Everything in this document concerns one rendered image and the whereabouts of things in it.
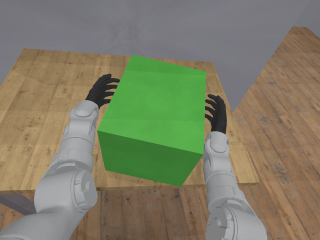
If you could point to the table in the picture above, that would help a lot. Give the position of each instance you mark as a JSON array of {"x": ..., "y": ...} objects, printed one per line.
[{"x": 35, "y": 100}]

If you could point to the right robot hand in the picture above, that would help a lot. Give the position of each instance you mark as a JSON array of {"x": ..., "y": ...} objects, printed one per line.
[{"x": 219, "y": 119}]

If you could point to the left robot forearm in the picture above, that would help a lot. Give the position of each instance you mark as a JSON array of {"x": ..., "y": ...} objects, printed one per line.
[{"x": 77, "y": 143}]

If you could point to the left robot hand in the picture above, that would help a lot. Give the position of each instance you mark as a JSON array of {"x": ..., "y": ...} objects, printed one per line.
[{"x": 98, "y": 91}]

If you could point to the right robot forearm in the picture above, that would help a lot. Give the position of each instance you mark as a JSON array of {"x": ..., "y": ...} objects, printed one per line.
[{"x": 220, "y": 180}]

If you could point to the right robot upper arm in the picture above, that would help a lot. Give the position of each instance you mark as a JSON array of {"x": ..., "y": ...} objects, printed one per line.
[{"x": 227, "y": 223}]

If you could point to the carton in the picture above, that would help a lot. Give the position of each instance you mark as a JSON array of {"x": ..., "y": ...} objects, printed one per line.
[{"x": 154, "y": 125}]

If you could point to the left robot upper arm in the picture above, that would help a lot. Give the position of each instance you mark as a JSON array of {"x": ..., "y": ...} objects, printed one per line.
[{"x": 61, "y": 200}]

